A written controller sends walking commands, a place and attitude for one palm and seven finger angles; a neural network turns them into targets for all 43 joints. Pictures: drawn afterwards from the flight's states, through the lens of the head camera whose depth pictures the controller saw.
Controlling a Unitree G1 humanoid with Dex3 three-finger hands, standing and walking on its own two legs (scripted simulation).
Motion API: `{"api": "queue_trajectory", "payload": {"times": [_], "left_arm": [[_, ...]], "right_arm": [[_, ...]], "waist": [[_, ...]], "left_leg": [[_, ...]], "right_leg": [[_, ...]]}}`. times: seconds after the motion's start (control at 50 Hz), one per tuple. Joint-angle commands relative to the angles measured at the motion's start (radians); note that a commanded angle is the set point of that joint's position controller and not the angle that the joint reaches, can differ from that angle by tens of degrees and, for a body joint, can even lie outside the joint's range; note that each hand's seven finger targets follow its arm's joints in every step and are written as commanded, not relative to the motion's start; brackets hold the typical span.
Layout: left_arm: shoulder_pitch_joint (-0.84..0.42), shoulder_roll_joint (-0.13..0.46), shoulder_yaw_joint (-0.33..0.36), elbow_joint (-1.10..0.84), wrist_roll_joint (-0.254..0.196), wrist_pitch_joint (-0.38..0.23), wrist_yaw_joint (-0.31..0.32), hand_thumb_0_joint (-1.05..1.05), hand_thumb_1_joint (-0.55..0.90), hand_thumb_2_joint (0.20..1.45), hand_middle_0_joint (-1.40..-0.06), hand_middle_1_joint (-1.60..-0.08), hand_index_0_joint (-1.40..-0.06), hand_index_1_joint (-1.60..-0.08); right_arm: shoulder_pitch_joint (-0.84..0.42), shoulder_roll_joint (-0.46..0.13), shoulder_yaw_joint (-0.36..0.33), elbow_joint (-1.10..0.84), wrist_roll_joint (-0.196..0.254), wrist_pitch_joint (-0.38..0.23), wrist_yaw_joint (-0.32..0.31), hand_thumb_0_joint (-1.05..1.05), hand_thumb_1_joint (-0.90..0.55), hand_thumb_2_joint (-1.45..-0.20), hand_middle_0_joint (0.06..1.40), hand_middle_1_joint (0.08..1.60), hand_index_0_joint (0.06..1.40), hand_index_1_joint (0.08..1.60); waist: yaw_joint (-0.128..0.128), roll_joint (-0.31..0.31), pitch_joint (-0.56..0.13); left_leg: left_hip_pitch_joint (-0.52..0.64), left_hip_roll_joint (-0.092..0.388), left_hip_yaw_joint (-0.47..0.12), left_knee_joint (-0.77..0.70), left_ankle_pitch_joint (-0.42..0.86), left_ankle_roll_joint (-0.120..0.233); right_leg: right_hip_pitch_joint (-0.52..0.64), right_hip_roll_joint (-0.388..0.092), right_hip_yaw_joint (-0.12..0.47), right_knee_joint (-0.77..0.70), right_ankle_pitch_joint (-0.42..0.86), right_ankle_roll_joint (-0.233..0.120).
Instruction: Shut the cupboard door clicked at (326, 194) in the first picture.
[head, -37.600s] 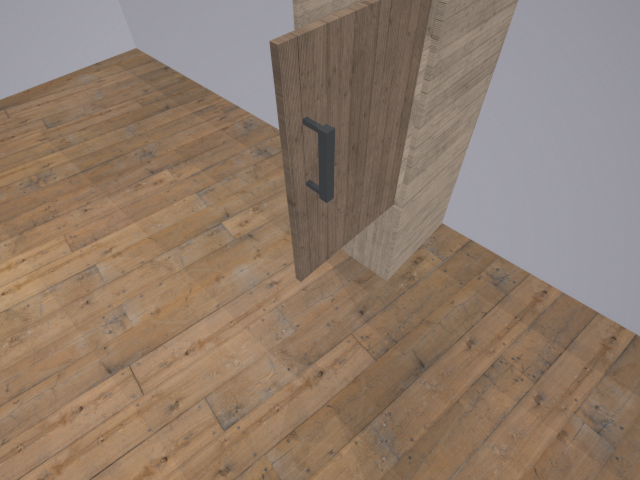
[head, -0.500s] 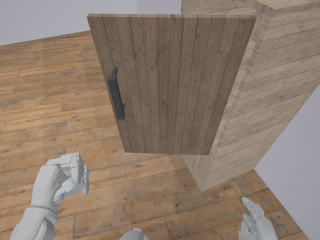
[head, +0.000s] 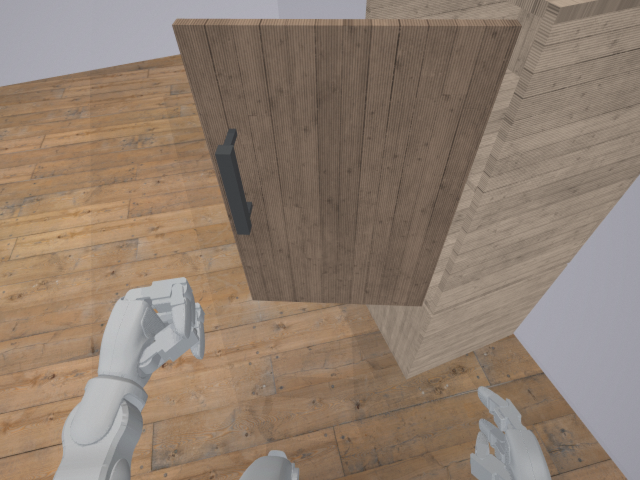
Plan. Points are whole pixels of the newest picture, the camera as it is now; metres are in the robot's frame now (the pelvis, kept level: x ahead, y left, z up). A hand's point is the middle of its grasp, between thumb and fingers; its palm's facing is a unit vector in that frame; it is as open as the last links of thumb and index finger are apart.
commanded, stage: bring the fist close to the handle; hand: left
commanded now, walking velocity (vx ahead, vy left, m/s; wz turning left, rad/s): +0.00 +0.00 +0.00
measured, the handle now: (238, 184) +0.50 +0.16 +0.09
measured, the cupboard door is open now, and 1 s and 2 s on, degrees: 65 65 56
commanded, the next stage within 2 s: push the door shut along its arc in 1.16 s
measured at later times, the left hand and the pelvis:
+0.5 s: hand (239, 266) +0.34 +0.13 +0.09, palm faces -0.03 -1.00 -0.01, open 3.1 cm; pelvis +0.01 +0.00 +0.01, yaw -1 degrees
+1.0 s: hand (266, 233) +0.40 +0.11 +0.09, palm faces +0.00 -1.00 -0.02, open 3.1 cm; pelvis +0.01 -0.01 +0.01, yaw -3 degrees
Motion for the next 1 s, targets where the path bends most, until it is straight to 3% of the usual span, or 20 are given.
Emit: {"api": "queue_trajectory", "payload": {"times": [0.0,0.08,0.12,0.18,0.22,0.38,0.42,0.46,0.48,0.56,0.58,0.64,0.68,0.74,0.78,0.8,0.84,0.88,0.92,0.98], "left_arm": [[-0.223,0.124,0.064,-0.168,0.003,-0.038,0.025,0.000,0.900,0.900,-1.300,-1.500,-1.300,-1.500],[-0.323,0.147,0.095,-0.108,0.012,-0.032,0.051,0.000,0.900,0.900,-1.300,-1.500,-1.300,-1.500],[-0.349,0.105,0.057,-0.107,0.017,-0.036,0.054,0.000,0.900,0.900,-1.300,-1.500,-1.300,-1.500],[-0.381,0.115,0.060,-0.052,0.029,-0.035,0.066,0.000,0.900,0.900,-1.300,-1.500,-1.300,-1.500],[-0.436,0.081,0.025,-0.039,0.035,-0.038,0.072,0.000,0.900,0.900,-1.300,-1.500,-1.300,-1.500],[-0.586,0.093,0.037,0.030,0.071,-0.053,0.125,0.000,0.900,0.900,-1.300,-1.500,-1.300,-1.500],[-0.617,0.061,0.010,0.049,0.074,-0.058,0.131,0.000,0.900,0.900,-1.300,-1.500,-1.300,-1.500],[-0.648,0.074,0.023,0.084,0.082,-0.065,0.141,0.000,0.900,0.900,-1.300,-1.500,-1.300,-1.500],[-0.637,0.090,0.038,0.112,0.089,-0.062,0.149,0.000,0.900,0.900,-1.300,-1.500,-1.300,-1.500],[-0.725,0.041,-0.003,0.178,0.094,-0.060,0.164,0.000,0.900,0.900,-1.300,-1.500,-1.300,-1.500],[-0.757,0.083,0.035,0.198,0.097,-0.062,0.171,0.000,0.900,0.900,-1.300,-1.500,-1.300,-1.500],[-0.869,0.059,0.012,0.247,0.107,-0.077,0.180,0.000,0.900,0.900,-1.300,-1.500,-1.300,-1.500],[-0.903,0.103,0.054,0.297,0.111,-0.087,0.191,0.000,0.900,0.900,-1.300,-1.500,-1.300,-1.500],[-0.987,0.067,0.029,0.350,0.115,-0.109,0.191,0.000,0.900,0.900,-1.300,-1.500,-1.300,-1.500],[-0.924,0.127,0.096,0.398,0.113,-0.113,0.190,0.000,0.900,0.900,-1.300,-1.500,-1.300,-1.500],[-0.901,0.113,0.084,0.395,0.112,-0.116,0.183,0.000,0.900,0.900,-1.300,-1.500,-1.300,-1.500],[-0.892,0.086,0.066,0.386,0.107,-0.121,0.172,0.000,0.900,0.900,-1.300,-1.500,-1.300,-1.500],[-0.846,0.111,0.093,0.393,0.103,-0.121,0.165,0.000,0.900,0.900,-1.300,-1.500,-1.300,-1.500],[-0.862,0.085,0.067,0.366,0.097,-0.123,0.159,0.000,0.900,0.900,-1.300,-1.500,-1.300,-1.500],[-0.877,0.134,0.105,0.361,0.096,-0.134,0.162,0.000,0.900,0.900,-1.300,-1.500,-1.300,-1.500]], "right_arm": [[-0.057,-0.111,-0.044,-0.154,0.002,-0.042,-0.007,0.000,-0.900,-0.900,0.200,0.300,0.200,0.300],[-0.057,-0.115,-0.048,-0.139,-0.002,-0.029,-0.005,0.000,-0.900,-0.900,0.200,0.300,0.200,0.300],[-0.060,-0.108,-0.048,-0.144,0.000,-0.026,0.003,0.000,-0.900,-0.900,0.200,0.300,0.200,0.300],[-0.047,-0.116,-0.052,-0.130,-0.001,-0.015,0.005,0.000,-0.900,-0.900,0.200,0.300,0.200,0.300],[-0.048,-0.113,-0.053,-0.129,0.001,-0.012,0.010,0.000,-0.900,-0.900,0.200,0.300,0.200,0.300],[-0.028,-0.121,-0.063,-0.104,-0.007,0.017,0.015,0.000,-0.900,-0.900,0.200,0.300,0.200,0.300],[-0.030,-0.115,-0.063,-0.102,-0.005,0.025,0.020,0.000,-0.900,-0.900,0.200,0.300,0.200,0.300],[-0.026,-0.116,-0.064,-0.091,-0.007,0.034,0.022,0.000,-0.900,-0.900,0.200,0.300,0.200,0.300],[-0.020,-0.120,-0.068,-0.088,-0.008,0.040,0.022,0.000,-0.900,-0.900,0.200,0.300,0.200,0.300],[-0.015,-0.117,-0.067,-0.082,-0.006,0.056,0.028,0.000,-0.900,-0.900,0.200,0.300,0.200,0.300],[-0.008,-0.124,-0.069,-0.071,-0.008,0.060,0.025,0.000,-0.900,-0.900,0.200,0.300,0.200,0.300],[-0.010,-0.118,-0.068,-0.063,-0.008,0.071,0.025,0.000,-0.900,-0.900,0.200,0.300,0.200,0.300],[0.007,-0.125,-0.071,-0.048,-0.011,0.074,0.025,0.000,-0.900,-0.900,0.200,0.300,0.200,0.300],[0.017,-0.119,-0.074,-0.036,-0.012,0.077,0.030,0.000,-0.900,-0.900,0.200,0.300,0.200,0.300],[0.032,-0.129,-0.077,-0.038,-0.017,0.083,0.035,0.000,-0.900,-0.900,0.200,0.300,0.200,0.300],[0.026,-0.124,-0.078,-0.048,-0.015,0.088,0.038,0.000,-0.900,-0.900,0.200,0.300,0.200,0.300],[0.036,-0.122,-0.081,-0.056,-0.015,0.094,0.043,0.000,-0.900,-0.900,0.200,0.300,0.200,0.300],[0.044,-0.128,-0.086,-0.057,-0.015,0.100,0.045,0.000,-0.900,-0.900,0.200,0.300,0.200,0.300],[0.043,-0.121,-0.084,-0.063,-0.011,0.107,0.046,0.000,-0.900,-0.900,0.200,0.300,0.200,0.300],[0.044,-0.128,-0.087,-0.057,-0.011,0.114,0.040,0.000,-0.900,-0.900,0.200,0.300,0.200,0.300]], "waist": [[-0.019,-0.048,-0.188],[-0.015,-0.050,-0.202],[-0.016,-0.029,-0.225],[-0.021,-0.049,-0.216],[-0.032,-0.049,-0.210],[-0.031,-0.059,-0.276],[-0.039,-0.056,-0.279],[-0.037,-0.044,-0.278],[-0.035,-0.071,-0.270],[-0.051,-0.074,-0.252],[-0.053,-0.090,-0.255],[-0.068,-0.079,-0.258],[-0.063,-0.083,-0.275],[-0.073,-0.063,-0.307],[-0.043,-0.072,-0.337],[-0.040,-0.074,-0.346],[-0.040,-0.086,-0.358],[-0.030,-0.118,-0.351],[-0.041,-0.107,-0.334],[-0.043,-0.136,-0.295]], "left_leg": [[0.236,-0.029,-0.004,-0.157,0.066,0.039],[0.243,-0.026,0.001,-0.158,0.078,0.036],[0.272,-0.027,0.008,-0.163,0.109,0.034],[0.269,-0.024,0.008,-0.162,0.114,0.034],[0.277,-0.022,0.007,-0.166,0.112,0.032],[0.307,-0.021,0.012,-0.158,0.158,0.032],[0.319,-0.020,0.018,-0.159,0.169,0.031],[0.319,-0.019,0.018,-0.157,0.173,0.028],[0.311,-0.017,0.018,-0.157,0.174,0.030],[0.306,-0.018,0.021,-0.160,0.149,0.030],[0.296,-0.018,0.021,-0.156,0.143,0.032],[0.297,-0.018,0.026,-0.151,0.137,0.031],[0.287,-0.018,0.024,-0.143,0.133,0.031],[0.296,-0.019,0.025,-0.132,0.145,0.028],[0.289,-0.021,0.028,-0.133,0.167,0.029],[0.285,-0.023,0.036,-0.136,0.179,0.030],[0.289,-0.024,0.044,-0.134,0.215,0.032],[0.278,-0.024,0.048,-0.133,0.232,0.035],[0.277,-0.025,0.054,-0.137,0.233,0.037],[0.252,-0.026,0.058,-0.141,0.186,0.041]], "right_leg": [[-0.039,0.031,0.015,-0.186,0.196,-0.018],[-0.030,0.034,0.019,-0.189,0.208,-0.019],[-0.017,0.031,0.015,-0.184,0.249,-0.021],[-0.023,0.035,0.013,-0.187,0.259,-0.020],[-0.034,0.033,0.010,-0.186,0.262,-0.019],[-0.019,0.033,0.012,-0.174,0.311,-0.020],[-0.022,0.032,0.011,-0.176,0.329,-0.018],[-0.029,0.032,0.013,-0.171,0.333,-0.021],[-0.026,0.035,0.013,-0.175,0.334,-0.019],[-0.046,0.034,0.014,-0.185,0.319,-0.017],[-0.045,0.034,0.017,-0.190,0.313,-0.014],[-0.060,0.031,0.024,-0.188,0.312,-0.014],[-0.060,0.034,0.029,-0.188,0.305,-0.015],[-0.071,0.032,0.028,-0.173,0.324,-0.015],[-0.042,0.036,0.030,-0.173,0.344,-0.018],[-0.022,0.032,0.035,-0.171,0.368,-0.016],[-0.003,0.033,0.034,-0.166,0.423,-0.014],[0.017,0.035,0.037,-0.169,0.451,-0.011],[0.017,0.031,0.039,-0.173,0.470,-0.007],[0.010,0.032,0.051,-0.194,0.420,-0.003]]}}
